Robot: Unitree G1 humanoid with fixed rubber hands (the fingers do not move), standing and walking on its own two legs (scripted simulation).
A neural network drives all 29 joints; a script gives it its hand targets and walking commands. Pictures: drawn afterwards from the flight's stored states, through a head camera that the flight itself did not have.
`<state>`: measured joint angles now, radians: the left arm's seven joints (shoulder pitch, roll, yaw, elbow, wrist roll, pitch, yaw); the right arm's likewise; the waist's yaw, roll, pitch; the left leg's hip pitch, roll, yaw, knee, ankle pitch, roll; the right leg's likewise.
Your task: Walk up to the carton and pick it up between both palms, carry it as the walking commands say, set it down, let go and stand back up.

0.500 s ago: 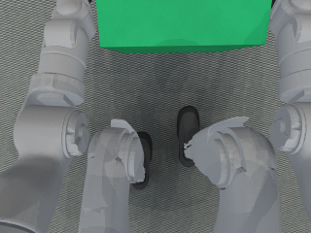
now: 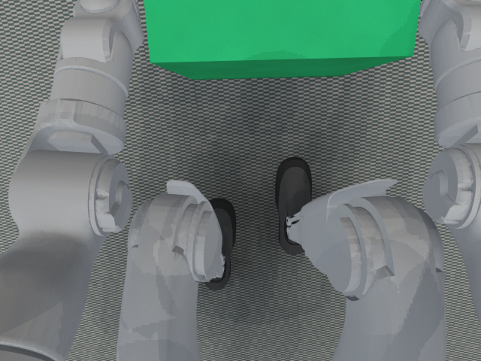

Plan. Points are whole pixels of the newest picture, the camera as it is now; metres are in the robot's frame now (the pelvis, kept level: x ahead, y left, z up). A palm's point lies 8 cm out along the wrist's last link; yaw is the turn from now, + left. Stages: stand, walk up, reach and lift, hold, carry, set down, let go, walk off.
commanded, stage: set down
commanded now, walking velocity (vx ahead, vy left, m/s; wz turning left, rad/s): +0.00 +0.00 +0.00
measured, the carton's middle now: out of the picture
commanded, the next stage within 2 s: none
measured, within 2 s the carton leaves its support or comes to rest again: neither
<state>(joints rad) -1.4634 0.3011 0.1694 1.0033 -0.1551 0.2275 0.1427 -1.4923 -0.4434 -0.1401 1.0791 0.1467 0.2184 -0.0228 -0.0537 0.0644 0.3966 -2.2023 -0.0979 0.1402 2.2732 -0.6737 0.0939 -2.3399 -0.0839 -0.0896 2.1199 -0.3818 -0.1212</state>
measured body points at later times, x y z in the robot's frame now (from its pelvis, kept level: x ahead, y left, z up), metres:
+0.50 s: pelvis +0.00 +0.00 -0.01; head +0.37 -0.03 +0.24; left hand +0.58 +0.12 -0.17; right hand +0.55 -0.25 -0.17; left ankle +0.09 +0.08 -0.32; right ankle +0.16 -0.10 -0.32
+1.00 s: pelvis +0.00 +0.00 +0.00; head +0.37 -0.03 +0.24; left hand +0.58 +0.13 -0.17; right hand +0.56 -0.25 -0.17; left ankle +0.09 +0.08 -0.32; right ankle +0.16 -0.10 -0.32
